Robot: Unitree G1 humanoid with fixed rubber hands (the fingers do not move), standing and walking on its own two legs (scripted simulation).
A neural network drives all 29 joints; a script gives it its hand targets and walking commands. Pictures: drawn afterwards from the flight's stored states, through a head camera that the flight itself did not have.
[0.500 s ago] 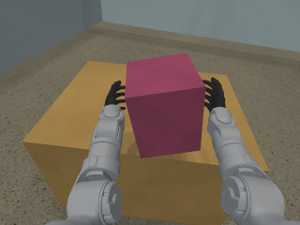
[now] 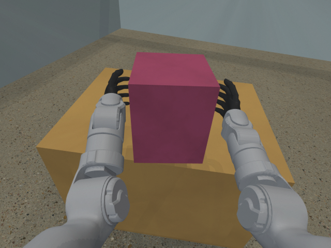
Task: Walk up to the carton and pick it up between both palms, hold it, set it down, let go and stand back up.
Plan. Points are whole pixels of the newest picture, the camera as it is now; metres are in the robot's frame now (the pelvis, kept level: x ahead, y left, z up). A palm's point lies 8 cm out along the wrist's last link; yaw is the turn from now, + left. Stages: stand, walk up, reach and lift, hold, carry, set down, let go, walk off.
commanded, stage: reach and lift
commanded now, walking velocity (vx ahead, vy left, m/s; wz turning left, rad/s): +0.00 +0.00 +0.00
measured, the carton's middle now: (169, 107) +0.48 +0.00 +0.13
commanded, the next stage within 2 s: hold in 1.20 s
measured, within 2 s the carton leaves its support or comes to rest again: neither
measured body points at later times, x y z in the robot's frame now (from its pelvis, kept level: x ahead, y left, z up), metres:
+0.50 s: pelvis +0.04 +0.01 +0.00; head -0.02 +0.05 +0.45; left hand +0.44 +0.15 +0.23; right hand +0.43 -0.14 +0.23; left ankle +0.06 +0.09 -0.74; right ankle +0.06 -0.10 -0.74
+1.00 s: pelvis +0.01 +0.00 +0.00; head -0.05 +0.03 +0.45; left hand +0.41 +0.15 +0.27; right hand +0.41 -0.14 +0.25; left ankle +0.06 +0.09 -0.74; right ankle +0.06 -0.10 -0.74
